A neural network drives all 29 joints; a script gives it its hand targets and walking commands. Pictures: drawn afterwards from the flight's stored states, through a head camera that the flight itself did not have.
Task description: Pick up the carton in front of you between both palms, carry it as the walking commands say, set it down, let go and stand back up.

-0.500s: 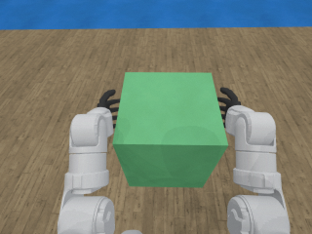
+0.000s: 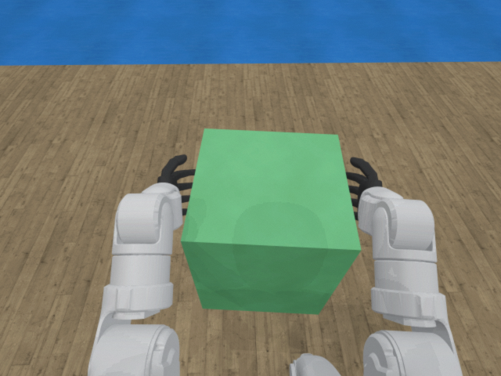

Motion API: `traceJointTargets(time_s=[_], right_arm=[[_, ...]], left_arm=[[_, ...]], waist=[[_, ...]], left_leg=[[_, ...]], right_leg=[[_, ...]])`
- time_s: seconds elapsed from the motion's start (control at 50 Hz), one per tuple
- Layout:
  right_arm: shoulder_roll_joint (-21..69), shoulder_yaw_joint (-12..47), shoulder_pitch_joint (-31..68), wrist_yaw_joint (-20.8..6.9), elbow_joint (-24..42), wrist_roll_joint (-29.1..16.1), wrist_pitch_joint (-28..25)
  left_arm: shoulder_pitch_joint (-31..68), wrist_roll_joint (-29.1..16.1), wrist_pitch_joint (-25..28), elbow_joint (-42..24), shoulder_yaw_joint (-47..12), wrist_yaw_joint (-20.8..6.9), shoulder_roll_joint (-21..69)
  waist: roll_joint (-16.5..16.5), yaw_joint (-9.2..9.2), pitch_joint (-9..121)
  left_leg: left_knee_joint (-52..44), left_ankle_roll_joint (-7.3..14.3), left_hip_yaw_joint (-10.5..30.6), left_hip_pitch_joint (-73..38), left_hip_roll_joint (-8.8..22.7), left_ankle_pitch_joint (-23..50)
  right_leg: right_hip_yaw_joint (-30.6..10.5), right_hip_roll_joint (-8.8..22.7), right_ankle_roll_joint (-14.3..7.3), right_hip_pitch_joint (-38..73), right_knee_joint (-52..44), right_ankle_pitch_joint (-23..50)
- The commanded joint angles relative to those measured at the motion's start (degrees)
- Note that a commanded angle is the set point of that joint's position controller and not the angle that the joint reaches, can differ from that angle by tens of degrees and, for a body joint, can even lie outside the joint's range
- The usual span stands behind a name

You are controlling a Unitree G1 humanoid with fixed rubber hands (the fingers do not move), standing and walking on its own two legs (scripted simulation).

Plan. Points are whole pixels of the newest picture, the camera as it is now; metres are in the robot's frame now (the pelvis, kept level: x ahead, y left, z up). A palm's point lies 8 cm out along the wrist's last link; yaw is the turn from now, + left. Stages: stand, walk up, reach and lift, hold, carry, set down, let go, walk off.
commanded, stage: carry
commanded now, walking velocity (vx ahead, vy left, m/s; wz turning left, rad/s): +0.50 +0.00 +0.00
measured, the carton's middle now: (265, 227) +0.36 -0.01 +0.01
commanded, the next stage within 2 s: none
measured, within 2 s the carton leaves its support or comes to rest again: neither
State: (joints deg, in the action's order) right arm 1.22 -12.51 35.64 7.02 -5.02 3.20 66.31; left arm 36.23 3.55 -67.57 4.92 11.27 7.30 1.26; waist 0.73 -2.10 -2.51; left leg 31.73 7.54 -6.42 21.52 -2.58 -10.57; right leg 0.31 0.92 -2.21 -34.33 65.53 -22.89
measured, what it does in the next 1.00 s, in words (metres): goes down: right foot, then left foot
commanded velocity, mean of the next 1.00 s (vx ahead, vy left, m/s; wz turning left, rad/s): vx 0.32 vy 0.00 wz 0.00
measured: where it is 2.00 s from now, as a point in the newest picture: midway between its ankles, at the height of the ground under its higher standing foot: (253, 256)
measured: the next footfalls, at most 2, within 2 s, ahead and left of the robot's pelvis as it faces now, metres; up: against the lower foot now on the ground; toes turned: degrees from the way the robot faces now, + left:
right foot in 0.26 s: +0.35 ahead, -0.08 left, -0.03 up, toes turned -3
left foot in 0.76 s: +0.65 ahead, +0.07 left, -0.06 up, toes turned +4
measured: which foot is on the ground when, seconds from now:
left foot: down 0.00-0.28, up 0.30-0.74, down 0.76-1.00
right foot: up 0.00-0.24, down 0.26-0.76, up 0.78-1.00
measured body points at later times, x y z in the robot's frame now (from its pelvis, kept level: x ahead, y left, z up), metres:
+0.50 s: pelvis +0.32 -0.04 -0.03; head +0.36 -0.04 +0.42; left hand +0.68 +0.14 +0.06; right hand +0.71 -0.16 +0.06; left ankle +0.32 +0.11 -0.69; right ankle +0.31 -0.08 -0.76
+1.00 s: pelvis +0.58 +0.01 -0.06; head +0.66 +0.03 +0.38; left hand +0.97 +0.16 +0.01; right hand +0.96 -0.15 +0.01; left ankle +0.62 +0.06 -0.79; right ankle +0.61 -0.13 -0.76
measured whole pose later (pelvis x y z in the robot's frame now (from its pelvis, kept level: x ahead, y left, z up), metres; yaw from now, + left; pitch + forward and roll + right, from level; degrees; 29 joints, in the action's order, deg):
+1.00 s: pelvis +0.58 +0.01 -0.06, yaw +0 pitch +5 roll -1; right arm 1.3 -13.3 35.8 7.2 -3.6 2.9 65.8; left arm 37.5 3.2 -67.1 4.8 11.0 7.5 1.0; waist -0.3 -1.5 -4.4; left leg 30.6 6.8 -6.1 23.9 -2.3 -6.8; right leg -0.4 0.4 -0.1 -30.4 47.2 -23.2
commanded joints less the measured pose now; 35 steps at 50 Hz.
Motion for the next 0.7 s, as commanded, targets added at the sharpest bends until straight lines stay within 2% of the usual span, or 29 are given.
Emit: traceJointTargets(time_s=[0.0,0.04,0.08,0.14,0.16,0.18,0.2,0.22,0.24,0.26,0.28,0.3,0.32,0.34,0.36,0.38,0.42,0.46,0.54,0.64,0.66,0.68], right_arm=[[64.99,41.03,43.39,-14.71,9.68,-28.15,-1.3],[64.03,41.56,41.94,-14.86,10.25,-28.11,-1.33],[62.8,42.13,41.7,-14.98,11.02,-28.19,-1.29],[60.03,42.08,40.34,-14.72,10.72,-27.67,-0.68],[59.14,41.85,39.37,-14.59,9.8,-27.27,-0.38],[58.4,41.54,38.53,-14.48,8.68,-26.88,-0.06],[57.8,41.22,38.1,-14.43,7.37,-26.55,0.33],[57.27,40.85,37.89,-14.42,5.67,-26.34,0.67],[56.7,40.44,38.37,-14.39,4.06,-26.06,0.9],[56.9,39.87,39.05,-14.4,2.41,-25.51,1.36],[57.46,38.29,38.86,-14.12,0.37,-25.37,2.16],[57.04,37.57,39.92,-13.77,0.8,-24.57,2.32],[58.63,37.3,42.72,-13.55,1.39,-24.51,2.24],[59.89,36.83,44.0,-13.31,1.7,-24.19,1.98],[60.74,36.48,44.41,-12.95,2.38,-23.8,1.69],[61.47,36.28,44.51,-12.54,3.0,-23.54,1.48],[62.27,36.06,43.37,-11.75,3.49,-22.91,1.04],[62.37,36.26,41.98,-10.99,4.06,-22.18,0.6],[60.98,37.37,41.09,-9.98,6.65,-21.41,0.31],[58.2,37.53,38.11,-10.34,4.65,-19.85,1.3],[57.83,37.16,37.38,-10.71,3.57,-19.46,1.46],[57.38,36.54,36.71,-11.1,2.22,-19.1,1.55]], left_arm=[[39.1,-22.63,3.17,-9.14,-38.44,-10.69,63.37],[38.02,-21.64,3.38,-10.27,-38.91,-10.1,62.12],[38.52,-21.21,3.32,-11.9,-39.5,-9.79,60.46],[38.61,-20.94,2.32,-12.8,-39.78,-9.75,57.38],[38.13,-20.82,1.77,-12.33,-39.53,-9.96,56.36],[37.55,-20.74,1.19,-11.46,-39.04,-10.25,55.3],[36.54,-20.52,0.64,-10.14,-38.3,-10.58,54.15],[35.94,-20.23,0.19,-8.86,-37.44,-10.94,53.43],[35.57,-19.97,-0.25,-7.67,-36.34,-11.43,52.48],[36.01,-20.11,-0.72,-5.78,-35.1,-11.89,51.55],[36.08,-19.78,-0.91,-3.03,-33.46,-12.06,49.51],[35.37,-20.96,-0.88,-1.43,-33.77,-12.56,52.53],[38.31,-22.37,-0.64,-2.91,-34.29,-13.18,55.3],[42.22,-24.08,-0.54,-4.25,-35.15,-13.72,58.14],[45.7,-25.92,-0.3,-5.76,-36.26,-14.1,60.64],[47.9,-27.33,-0.03,-6.94,-37.18,-14.25,62.55],[49.27,-28.81,0.45,-8.65,-37.91,-14.22,64.25],[48.6,-29.19,0.73,-9.7,-37.95,-14.1,64.18],[46.91,-29.06,0.8,-11.49,-38.31,-13.98,62.68],[41.34,-27.1,0.25,-7.16,-38.02,-14.35,60.16],[40.44,-26.69,0.32,-5.78,-37.83,-14.51,59.9],[39.64,-26.38,0.44,-4.35,-37.58,-14.68,59.82]], waist=[[5.38,-1.05,31.95],[5.79,-1.65,31.5],[5.65,-2.1,29.96],[5.5,-3.46,27.99],[5.94,-3.38,27.57],[6.36,-2.55,27.63],[6.19,-0.66,28.56],[4.83,1.89,30.25],[1.32,4.17,31.8],[-8.28,3.16,34.61],[-18.85,6.12,40.3],[-14.76,6.62,39.62],[-10.21,6.52,34.96],[-4.73,5.53,31.69],[-2.79,4.93,30.06],[-2.38,4.23,29.84],[-4.05,3.95,30.18],[-5.86,4.8,30.52],[-6.74,6.07,30.18],[-6.97,8.46,26.93],[-7.15,8.48,26.09],[-7.79,7.51,26.05]], left_leg=[[-4.6,4.12,17.25,-31.31,15.56,37.94],[-3.93,3.39,14.8,-32.37,14.03,42.6],[-3.56,2.4,11.8,-31.69,11.41,44.1],[-1.83,1.35,8.08,-31.27,8.35,42.89],[-0.95,1.06,7.43,-30.13,8.27,41.58],[1.59,0.65,6.79,-28.73,8.35,42.2],[6.58,-0.37,5.62,-26.96,8.26,43.26],[13.8,-1.99,3.13,-23.21,7.44,40.37],[22.51,-3.09,3.09,-14.11,6.16,26.03],[31.76,-4.02,3.5,0.71,2.52,-11.69],[48.7,-6.21,6.46,17.1,-3.08,-26.14],[51.11,-4.52,8.41,21.49,-0.57,-23.33],[49.14,-3.85,8.69,23.21,1.15,-19.68],[45.26,-4.23,8.58,22.64,2.6,-15.94],[41.74,-4.75,8.61,21.08,3.67,-13.62],[38.44,-5.27,8.29,18.55,4.15,-12.54],[32.93,-5.98,6.88,17.25,4.45,-11.99],[28.22,-6.3,5.56,19.86,4.67,-9.55],[19.29,-6.14,3.84,22.21,4.27,0.71],[1.02,-5.17,-0.39,17.68,0.15,13.13],[-2.9,-4.65,-1.37,14.21,-0.78,16.08],[-6.32,-4.04,-1.88,8.64,-1.41,18.79]], right_leg=[[1.5,0.69,0.46,-8.83,-5.75,4.38],[2.6,0.22,0.41,-9.6,-10.92,10.06],[4.38,-1.1,0.2,-7.77,-18.78,16.51],[7.84,-3.99,-0.48,-1.76,-33.05,26.04],[8.01,-4.34,-1.14,2.23,-37.09,29.43],[8.09,-4.52,-2.02,7.26,-39.76,31.97],[8.45,-4.66,-2.73,13.9,-41.8,33.45],[8.5,-3.83,-3.03,23.04,-44.94,36.79],[3.94,1.57,-3.1,33.99,-42.57,41.32],[-10.32,14.31,-4.62,47.57,-31.25,63.54],[-29.02,23.6,-17.08,60.32,-33.29,49.1],[-32.25,21.49,-17.87,57.05,-37.59,29.13],[-28.52,17.87,-15.31,50.86,-39.94,23.43],[-24.74,16.21,-13.34,45.08,-41.09,25.22],[-21.4,15.4,-12.7,40.16,-41.94,27.93],[-19.17,14.55,-11.73,36.98,-42.77,28.05],[-15.51,13.39,-10.98,35.81,-42.9,31.17],[-12.78,12.89,-10.98,38.63,-41.68,38.13],[-8.08,10.37,-9.51,43.0,-39.07,48.93],[-2.95,5.84,-7.83,45.64,-35.59,52.41],[-1.81,5.35,-7.05,44.54,-34.02,52.77],[-0.8,5.0,-5.66,42.53,-31.16,53.69]])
